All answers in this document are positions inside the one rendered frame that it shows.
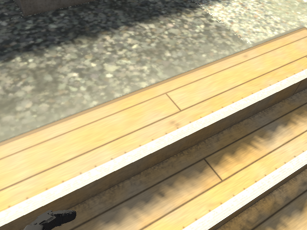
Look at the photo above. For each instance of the stairs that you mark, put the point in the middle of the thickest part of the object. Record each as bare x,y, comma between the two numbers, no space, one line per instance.
247,171

